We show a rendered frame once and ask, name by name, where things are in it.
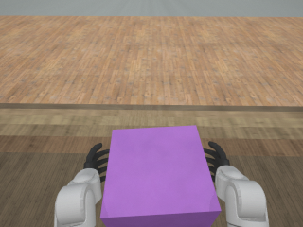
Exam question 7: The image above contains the robot left hand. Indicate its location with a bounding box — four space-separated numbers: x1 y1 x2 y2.
83 143 110 183

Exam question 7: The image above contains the robot right hand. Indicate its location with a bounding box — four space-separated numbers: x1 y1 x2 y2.
203 141 230 183

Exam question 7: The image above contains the carton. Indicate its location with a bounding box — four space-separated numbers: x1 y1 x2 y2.
100 125 222 227

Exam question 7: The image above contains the robot right forearm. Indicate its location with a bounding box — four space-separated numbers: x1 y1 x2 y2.
215 165 270 227

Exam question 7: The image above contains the robot left forearm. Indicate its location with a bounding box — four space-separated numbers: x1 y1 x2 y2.
54 168 102 227

